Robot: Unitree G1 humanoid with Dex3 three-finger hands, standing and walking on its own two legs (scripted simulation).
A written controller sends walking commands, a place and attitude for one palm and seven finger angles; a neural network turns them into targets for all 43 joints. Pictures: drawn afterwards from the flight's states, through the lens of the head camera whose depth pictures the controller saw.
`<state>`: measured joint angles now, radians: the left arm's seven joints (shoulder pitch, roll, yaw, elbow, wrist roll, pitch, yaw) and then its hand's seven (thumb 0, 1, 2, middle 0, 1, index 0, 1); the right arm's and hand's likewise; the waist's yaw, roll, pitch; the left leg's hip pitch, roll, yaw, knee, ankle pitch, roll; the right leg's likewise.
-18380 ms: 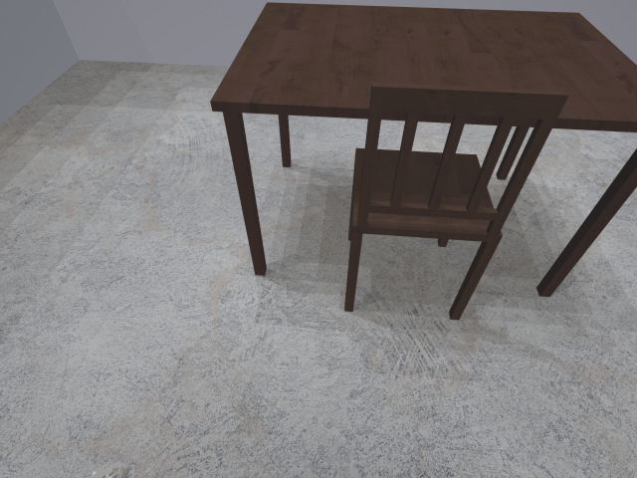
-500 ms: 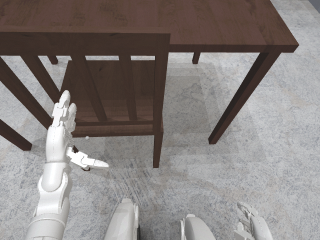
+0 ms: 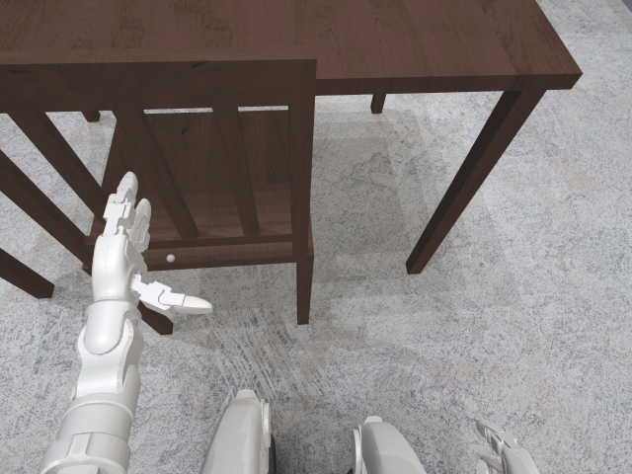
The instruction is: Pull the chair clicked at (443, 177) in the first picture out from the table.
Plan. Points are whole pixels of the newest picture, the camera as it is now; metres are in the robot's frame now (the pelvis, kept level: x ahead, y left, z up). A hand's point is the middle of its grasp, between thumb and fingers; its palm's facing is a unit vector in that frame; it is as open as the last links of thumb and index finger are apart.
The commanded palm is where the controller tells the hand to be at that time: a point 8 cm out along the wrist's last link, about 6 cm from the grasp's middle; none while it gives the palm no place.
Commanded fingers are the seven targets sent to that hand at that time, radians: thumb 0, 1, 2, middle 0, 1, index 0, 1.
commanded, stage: push the fingers through the gap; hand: left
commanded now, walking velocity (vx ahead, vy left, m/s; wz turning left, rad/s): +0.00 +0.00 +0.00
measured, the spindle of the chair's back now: (165, 184) +0.48 +0.22 +0.03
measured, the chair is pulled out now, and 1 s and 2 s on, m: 0.00 0.00 0.00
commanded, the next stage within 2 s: hook a spindle and tug to test in 1.10 s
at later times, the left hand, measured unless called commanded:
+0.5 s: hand (163, 217) +0.43 +0.21 +0.03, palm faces +0.14 -0.99 -0.04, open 17.0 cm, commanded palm +0.40 +0.24 +0.02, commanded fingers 0.00 -0.50 0.30 -0.06 -0.08 -0.06 -0.08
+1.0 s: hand (164, 210) +0.44 +0.21 +0.01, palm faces +0.13 -0.99 -0.02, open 16.9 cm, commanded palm +0.42 +0.25 +0.02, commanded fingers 0.00 -0.50 0.30 -0.06 -0.08 -0.06 -0.08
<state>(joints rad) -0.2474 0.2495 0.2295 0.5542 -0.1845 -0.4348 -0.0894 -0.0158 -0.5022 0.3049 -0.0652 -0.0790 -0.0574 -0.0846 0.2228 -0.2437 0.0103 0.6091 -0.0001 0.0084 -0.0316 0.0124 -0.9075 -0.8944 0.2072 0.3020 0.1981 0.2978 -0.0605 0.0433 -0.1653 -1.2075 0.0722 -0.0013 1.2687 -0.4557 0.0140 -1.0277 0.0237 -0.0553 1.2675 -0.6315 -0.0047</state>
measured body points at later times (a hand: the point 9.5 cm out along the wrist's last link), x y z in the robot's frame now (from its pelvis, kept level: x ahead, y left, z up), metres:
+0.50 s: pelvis +0.00 +0.00 -0.01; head +0.12 +0.02 +0.43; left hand +0.41 +0.26 +0.03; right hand +0.09 -0.26 -0.12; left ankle +0.07 +0.11 -0.62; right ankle -0.01 -0.12 -0.62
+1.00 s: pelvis +0.00 +0.01 -0.01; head +0.13 +0.04 +0.42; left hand +0.43 +0.27 +0.02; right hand +0.06 -0.25 -0.12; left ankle +0.07 +0.11 -0.62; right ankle -0.01 -0.12 -0.62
